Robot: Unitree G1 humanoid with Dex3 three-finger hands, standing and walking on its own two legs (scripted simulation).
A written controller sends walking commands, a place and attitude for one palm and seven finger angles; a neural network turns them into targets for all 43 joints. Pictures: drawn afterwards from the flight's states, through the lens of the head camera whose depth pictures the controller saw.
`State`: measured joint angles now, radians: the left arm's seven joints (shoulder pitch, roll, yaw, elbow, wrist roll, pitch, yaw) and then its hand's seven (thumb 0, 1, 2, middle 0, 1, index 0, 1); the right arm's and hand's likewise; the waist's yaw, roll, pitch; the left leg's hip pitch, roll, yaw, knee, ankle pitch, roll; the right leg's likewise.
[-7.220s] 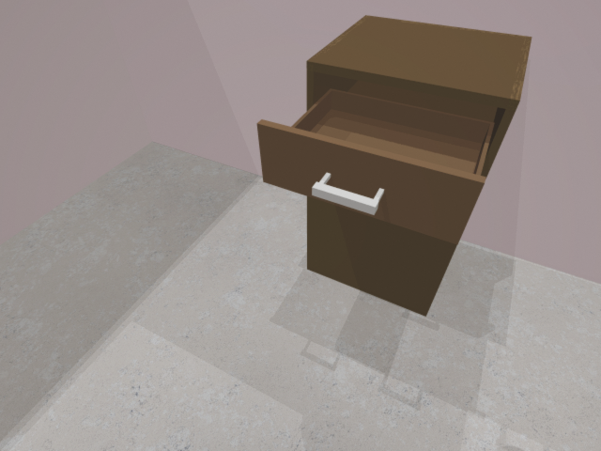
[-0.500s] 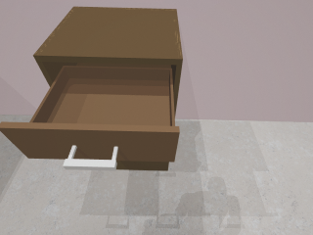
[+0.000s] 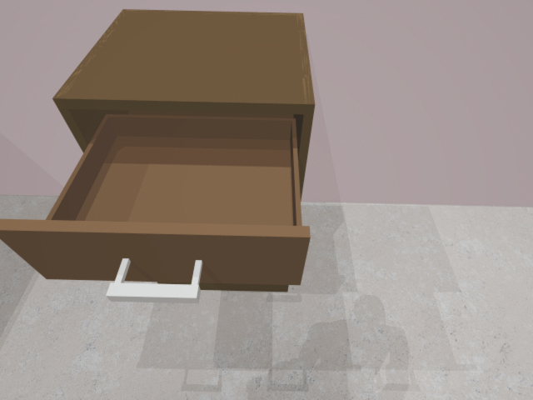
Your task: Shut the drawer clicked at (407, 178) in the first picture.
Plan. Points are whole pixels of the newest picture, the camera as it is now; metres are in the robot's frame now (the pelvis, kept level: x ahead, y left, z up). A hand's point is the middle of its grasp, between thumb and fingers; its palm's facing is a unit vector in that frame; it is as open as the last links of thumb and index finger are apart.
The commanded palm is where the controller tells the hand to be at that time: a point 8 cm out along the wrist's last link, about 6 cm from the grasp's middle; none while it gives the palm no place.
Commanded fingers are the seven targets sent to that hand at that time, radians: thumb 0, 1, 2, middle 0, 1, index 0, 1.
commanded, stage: look again from close up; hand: left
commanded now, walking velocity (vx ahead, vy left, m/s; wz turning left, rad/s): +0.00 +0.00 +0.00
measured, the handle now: (158, 279) +0.29 +0.19 +0.00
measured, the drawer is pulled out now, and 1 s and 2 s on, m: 0.29 0.28 0.28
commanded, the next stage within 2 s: raise the hand and make a fist in 0.52 s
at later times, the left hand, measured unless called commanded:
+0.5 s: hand out of the picture -0.01 +0.16 -0.17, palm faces +0.03 -0.98 -0.21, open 7.4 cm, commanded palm none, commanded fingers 0.00 0.90 0.90 -0.20 -0.30 -0.20 -0.30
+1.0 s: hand out of the picture +0.10 +0.13 -0.03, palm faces +0.09 -1.00 +0.00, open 6.5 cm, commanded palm +0.08 +0.20 -0.03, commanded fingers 0.00 0.90 0.90 -0.60 -0.73 -0.60 -0.73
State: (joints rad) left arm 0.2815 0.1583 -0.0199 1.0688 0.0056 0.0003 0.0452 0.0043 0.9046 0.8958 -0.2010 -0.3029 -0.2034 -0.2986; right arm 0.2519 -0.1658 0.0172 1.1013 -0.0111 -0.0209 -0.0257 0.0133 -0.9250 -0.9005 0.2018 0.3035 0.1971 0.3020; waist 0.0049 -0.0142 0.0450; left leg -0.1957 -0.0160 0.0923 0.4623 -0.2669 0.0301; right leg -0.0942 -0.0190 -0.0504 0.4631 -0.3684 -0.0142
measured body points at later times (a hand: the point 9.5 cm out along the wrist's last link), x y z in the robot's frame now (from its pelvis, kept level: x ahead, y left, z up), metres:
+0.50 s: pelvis +0.00 -0.02 +0.00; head +0.02 -0.02 +0.45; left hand -0.01 +0.21 -0.15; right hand +0.02 -0.24 -0.16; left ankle -0.01 +0.10 -0.74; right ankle -0.08 -0.10 -0.74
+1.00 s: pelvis -0.06 -0.04 -0.05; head -0.03 -0.04 +0.40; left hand +0.09 +0.18 -0.03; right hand +0.16 -0.29 -0.10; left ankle -0.01 +0.10 -0.74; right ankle -0.08 -0.10 -0.74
